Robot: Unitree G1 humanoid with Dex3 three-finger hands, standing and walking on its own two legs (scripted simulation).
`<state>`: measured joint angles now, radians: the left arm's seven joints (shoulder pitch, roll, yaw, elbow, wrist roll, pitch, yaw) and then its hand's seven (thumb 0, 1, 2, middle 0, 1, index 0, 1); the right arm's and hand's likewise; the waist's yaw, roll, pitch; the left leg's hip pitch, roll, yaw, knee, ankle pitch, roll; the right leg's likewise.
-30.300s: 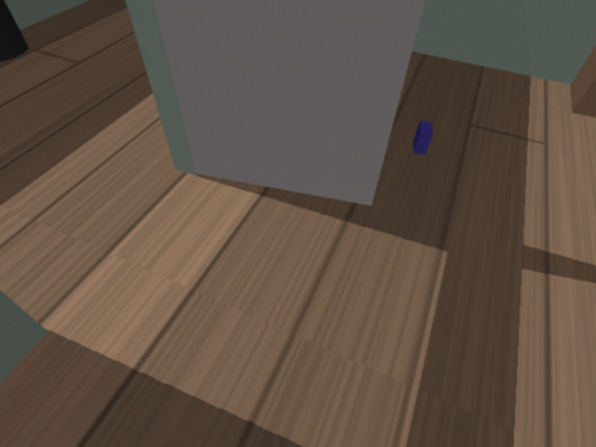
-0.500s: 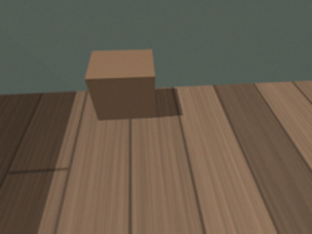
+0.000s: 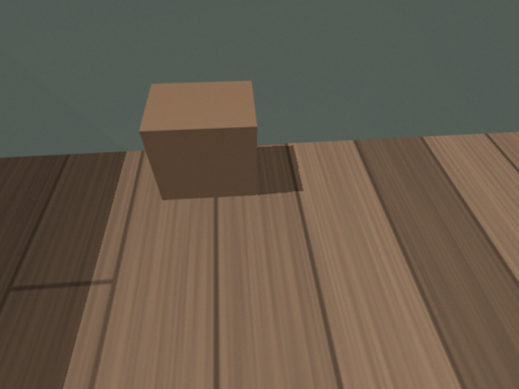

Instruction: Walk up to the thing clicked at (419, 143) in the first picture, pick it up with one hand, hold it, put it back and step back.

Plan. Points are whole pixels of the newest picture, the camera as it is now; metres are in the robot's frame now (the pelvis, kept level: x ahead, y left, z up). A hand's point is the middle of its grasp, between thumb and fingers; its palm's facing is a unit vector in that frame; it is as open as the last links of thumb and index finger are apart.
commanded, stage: stand
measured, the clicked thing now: out of the picture +0.22 +1.22 -0.71
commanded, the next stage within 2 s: walk up in 0.56 s
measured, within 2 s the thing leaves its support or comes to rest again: neither
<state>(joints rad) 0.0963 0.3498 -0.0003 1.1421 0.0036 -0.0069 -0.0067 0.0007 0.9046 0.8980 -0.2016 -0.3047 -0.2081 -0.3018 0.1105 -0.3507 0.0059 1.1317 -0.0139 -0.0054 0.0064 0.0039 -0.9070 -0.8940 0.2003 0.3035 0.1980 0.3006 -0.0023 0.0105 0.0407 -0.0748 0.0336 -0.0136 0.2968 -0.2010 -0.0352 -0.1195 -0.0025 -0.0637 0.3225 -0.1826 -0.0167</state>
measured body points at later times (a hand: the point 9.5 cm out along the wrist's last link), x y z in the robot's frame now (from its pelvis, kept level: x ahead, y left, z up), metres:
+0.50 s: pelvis +0.00 +0.00 +0.00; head +0.01 +0.00 +0.45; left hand +0.08 +0.30 -0.13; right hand +0.07 -0.30 -0.14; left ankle -0.03 +0.14 -0.75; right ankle +0.00 -0.10 -0.75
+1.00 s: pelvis -0.02 +0.04 -0.01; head +0.03 +0.05 +0.44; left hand +0.12 +0.34 -0.14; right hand -0.01 -0.29 -0.12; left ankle -0.03 +0.14 -0.75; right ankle -0.06 -0.10 -0.71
